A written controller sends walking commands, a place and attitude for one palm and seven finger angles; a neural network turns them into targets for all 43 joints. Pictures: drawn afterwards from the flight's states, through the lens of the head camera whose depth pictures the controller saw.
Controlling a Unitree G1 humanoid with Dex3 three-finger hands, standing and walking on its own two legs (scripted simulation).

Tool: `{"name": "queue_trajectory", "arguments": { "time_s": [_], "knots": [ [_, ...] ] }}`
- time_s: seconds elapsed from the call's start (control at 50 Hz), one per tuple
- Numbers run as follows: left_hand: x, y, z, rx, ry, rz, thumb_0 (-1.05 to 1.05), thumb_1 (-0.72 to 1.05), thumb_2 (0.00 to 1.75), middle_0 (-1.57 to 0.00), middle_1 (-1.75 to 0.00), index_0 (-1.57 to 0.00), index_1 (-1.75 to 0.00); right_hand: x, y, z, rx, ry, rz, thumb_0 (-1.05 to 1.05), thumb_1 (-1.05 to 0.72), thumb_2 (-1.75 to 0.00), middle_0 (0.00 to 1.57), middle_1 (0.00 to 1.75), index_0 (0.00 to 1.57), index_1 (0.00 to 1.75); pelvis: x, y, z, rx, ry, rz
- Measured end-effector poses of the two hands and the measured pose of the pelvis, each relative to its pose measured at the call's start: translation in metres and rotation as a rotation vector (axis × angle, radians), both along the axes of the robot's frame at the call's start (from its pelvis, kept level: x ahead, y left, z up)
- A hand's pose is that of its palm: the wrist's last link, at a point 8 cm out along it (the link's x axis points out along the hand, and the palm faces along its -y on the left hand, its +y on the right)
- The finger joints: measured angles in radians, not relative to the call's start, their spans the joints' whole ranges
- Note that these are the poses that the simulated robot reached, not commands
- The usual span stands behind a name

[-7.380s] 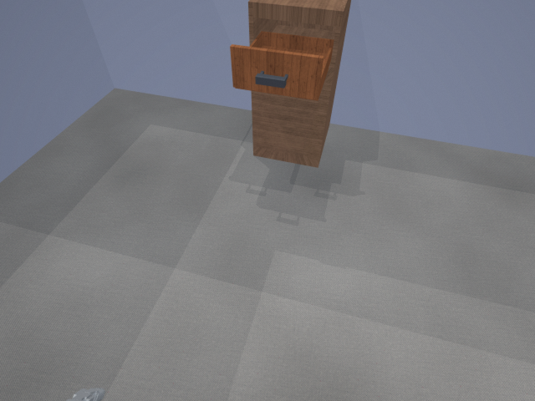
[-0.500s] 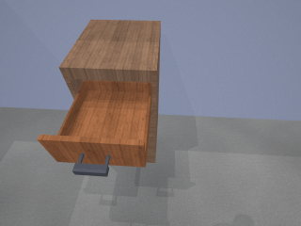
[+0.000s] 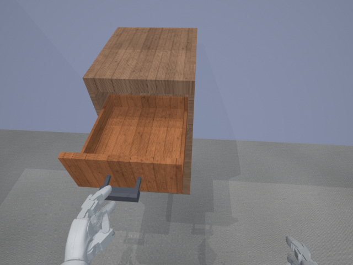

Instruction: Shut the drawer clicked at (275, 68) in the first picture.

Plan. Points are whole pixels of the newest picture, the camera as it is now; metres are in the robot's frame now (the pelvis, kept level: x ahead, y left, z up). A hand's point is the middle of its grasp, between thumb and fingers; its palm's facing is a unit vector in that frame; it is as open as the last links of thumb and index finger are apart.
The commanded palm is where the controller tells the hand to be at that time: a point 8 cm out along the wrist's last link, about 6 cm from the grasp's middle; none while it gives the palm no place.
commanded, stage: raise the hand and make a fist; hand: left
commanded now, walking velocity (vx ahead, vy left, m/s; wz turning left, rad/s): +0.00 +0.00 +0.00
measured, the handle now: (121, 186) +0.35 +0.17 -0.07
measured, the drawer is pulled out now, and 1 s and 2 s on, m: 0.30 0.30 0.30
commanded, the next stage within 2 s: bring the fist close to the handle in 1.66 s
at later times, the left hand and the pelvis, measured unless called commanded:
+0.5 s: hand (114, 254) +0.16 +0.14 -0.01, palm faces -0.14 -0.99 +0.01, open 4.3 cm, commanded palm +0.13 +0.20 -0.01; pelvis -0.03 +0.02 -0.08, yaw +1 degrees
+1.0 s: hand (106, 250) +0.16 +0.15 +0.01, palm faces -0.03 -1.00 -0.02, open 3.1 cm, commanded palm +0.12 +0.20 +0.02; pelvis +0.00 +0.02 -0.06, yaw +1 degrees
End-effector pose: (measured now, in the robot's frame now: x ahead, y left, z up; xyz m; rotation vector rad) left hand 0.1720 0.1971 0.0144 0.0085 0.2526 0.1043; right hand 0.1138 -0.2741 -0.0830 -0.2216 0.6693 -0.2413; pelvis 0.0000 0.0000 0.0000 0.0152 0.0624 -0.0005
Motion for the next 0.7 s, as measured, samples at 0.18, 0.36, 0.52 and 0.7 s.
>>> {"name": "queue_trajectory", "arguments": {
  "time_s": [0.18, 0.36, 0.52, 0.7],
  "knots": [
    [-0.034, -0.023, -0.036, -0.081, -0.211, -0.193, 0.02, 0.91, 0.9, -0.45, -0.57, -0.45, -0.58, 0.114, 0.024, 0.044, -0.076, -0.347, 0.192, 0.01, -0.91, -0.9, 0.2, 0.29, 0.19, 0.3, -0.012, 0.004, -0.055, 0.0, 0.103, -0.004],
    [-0.055, 0.015, -0.03, 0.011, -0.261, -0.107, 0.02, 0.9, 0.9, -0.63, -0.77, -0.63, -0.77, 0.117, 0.105, -0.017, 0.062, -0.256, 0.357, 0.01, -0.9, -0.9, 0.2, 0.29, 0.2, 0.3, -0.023, 0.008, -0.082, -0.064, 0.154, 0.039],
    [-0.021, -0.002, -0.028, -0.039, -0.163, -0.242, 0.02, 0.9, 0.9, -0.79, -0.94, -0.79, -0.94, 0.043, 0.111, -0.064, 0.159, -0.01, 0.218, 0.01, -0.9, -0.9, 0.21, 0.3, 0.2, 0.3, -0.026, 0.018, -0.077, -0.063, 0.165, 0.026],
    [-0.031, 0.011, -0.012, -0.004, -0.169, -0.146, 0.02, 0.9, 0.9, -0.97, -1.13, -0.97, -1.14, 0.012, 0.062, -0.052, 0.046, 0.044, 0.093, 0.01, -0.9, -0.9, 0.21, 0.3, 0.2, 0.3, -0.018, 0.022, -0.067, -0.053, 0.163, 0.013]
  ]
}}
